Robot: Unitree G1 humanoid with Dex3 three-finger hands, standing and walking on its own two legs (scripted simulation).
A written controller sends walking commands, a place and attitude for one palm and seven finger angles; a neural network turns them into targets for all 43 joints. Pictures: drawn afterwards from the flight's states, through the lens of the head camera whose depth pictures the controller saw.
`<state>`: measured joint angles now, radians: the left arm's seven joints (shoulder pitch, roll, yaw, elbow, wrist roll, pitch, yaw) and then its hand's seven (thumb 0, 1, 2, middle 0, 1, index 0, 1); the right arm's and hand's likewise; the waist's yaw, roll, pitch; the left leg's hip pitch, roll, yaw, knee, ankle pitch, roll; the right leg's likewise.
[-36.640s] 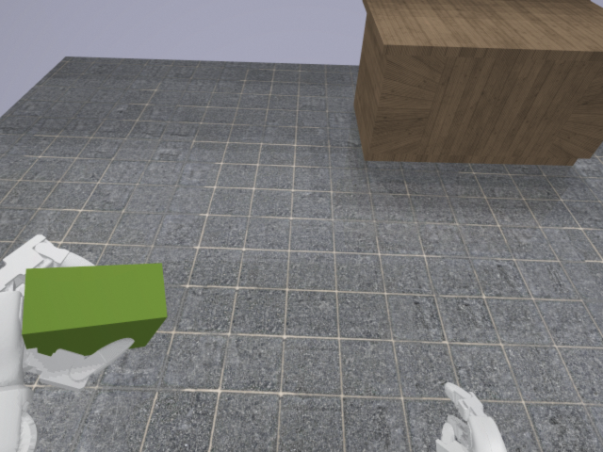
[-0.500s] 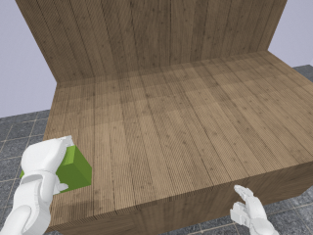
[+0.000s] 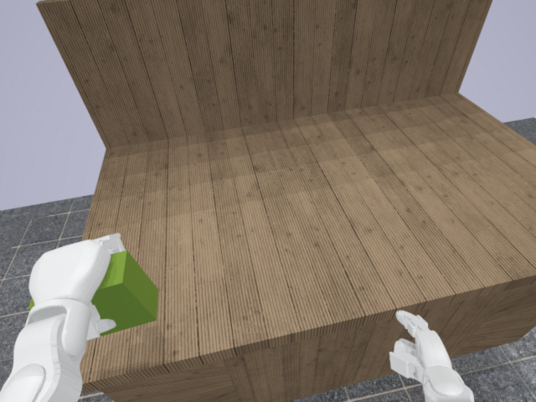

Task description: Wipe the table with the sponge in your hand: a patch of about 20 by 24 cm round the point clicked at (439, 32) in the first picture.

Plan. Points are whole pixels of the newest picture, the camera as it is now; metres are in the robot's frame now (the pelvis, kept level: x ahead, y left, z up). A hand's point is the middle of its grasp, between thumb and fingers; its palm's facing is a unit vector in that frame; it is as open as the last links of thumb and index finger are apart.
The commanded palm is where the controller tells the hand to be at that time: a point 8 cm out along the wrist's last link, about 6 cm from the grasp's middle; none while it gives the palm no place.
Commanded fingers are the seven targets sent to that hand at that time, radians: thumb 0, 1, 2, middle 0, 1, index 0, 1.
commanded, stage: bring the sponge back beside the body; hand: left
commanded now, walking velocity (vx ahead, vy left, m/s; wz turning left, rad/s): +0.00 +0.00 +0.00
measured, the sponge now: (107, 303) +0.21 +0.29 +0.05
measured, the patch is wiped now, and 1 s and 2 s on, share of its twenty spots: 1.00 1.00 1.00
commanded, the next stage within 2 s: step back with the hand held close in 0.86 s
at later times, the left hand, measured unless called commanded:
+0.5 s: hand (86, 305) +0.18 +0.28 +0.10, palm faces +0.07 -0.13 -0.99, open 9.9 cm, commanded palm +0.14 +0.27 +0.17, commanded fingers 0.00 0.10 1.30 -1.20 -1.60 -1.20 -1.60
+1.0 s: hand (81, 308) +0.17 +0.28 +0.10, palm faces +0.07 -0.13 -0.99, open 9.9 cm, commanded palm +0.14 +0.28 +0.17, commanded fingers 0.00 0.10 1.30 -1.20 -1.60 -1.20 -1.60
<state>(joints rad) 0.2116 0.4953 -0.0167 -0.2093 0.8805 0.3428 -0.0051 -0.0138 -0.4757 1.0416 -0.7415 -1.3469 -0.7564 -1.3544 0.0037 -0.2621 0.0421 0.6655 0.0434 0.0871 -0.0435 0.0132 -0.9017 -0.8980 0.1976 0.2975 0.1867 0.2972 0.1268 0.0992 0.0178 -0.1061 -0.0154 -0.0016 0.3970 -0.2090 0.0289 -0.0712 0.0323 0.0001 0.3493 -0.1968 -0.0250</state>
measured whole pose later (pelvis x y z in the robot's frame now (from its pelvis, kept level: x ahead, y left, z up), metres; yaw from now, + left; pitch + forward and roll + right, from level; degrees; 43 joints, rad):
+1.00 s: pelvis -0.02 +0.00 +0.00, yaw +0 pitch -6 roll -1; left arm 0.30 0.52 0.00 -0.34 0.86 0.38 -0.03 -0.01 -0.48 1.04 -0.74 -1.35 -0.76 -1.35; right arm -0.01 -0.26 0.06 0.65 0.04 0.07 -0.04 0.01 -0.90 -0.90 0.20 0.30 0.19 0.30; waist 0.14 0.10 0.02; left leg -0.11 -0.01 0.00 0.42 -0.20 0.02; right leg -0.08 0.04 0.00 0.37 -0.19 -0.03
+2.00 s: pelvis -0.09 +0.02 -0.03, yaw +2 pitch +2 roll -2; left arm 0.50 0.43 0.36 -0.62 -0.04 -0.14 0.12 -0.01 -0.48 1.04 -0.75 -1.34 -0.76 -1.35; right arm 0.15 -0.22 0.00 0.55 0.00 -0.03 -0.07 0.01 -0.90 -0.90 0.20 0.30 0.20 0.30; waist -0.01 -0.04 -0.01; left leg -0.49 -0.02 -0.03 0.69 -0.24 0.04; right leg -0.43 0.04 0.01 0.65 -0.28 0.01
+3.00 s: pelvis -0.42 +0.01 -0.04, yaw +1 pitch +2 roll -2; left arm 0.40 0.39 0.34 -0.48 -0.04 -0.12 0.09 -0.01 -0.48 1.04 -0.75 -1.34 -0.76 -1.35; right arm 0.28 -0.21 0.04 0.61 0.05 -0.09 -0.03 0.01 -0.90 -0.90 0.20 0.30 0.20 0.30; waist -0.02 -0.07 -0.15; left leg -0.44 0.03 0.02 1.00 -0.39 0.07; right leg -0.48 0.01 -0.08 0.70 -0.25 -0.03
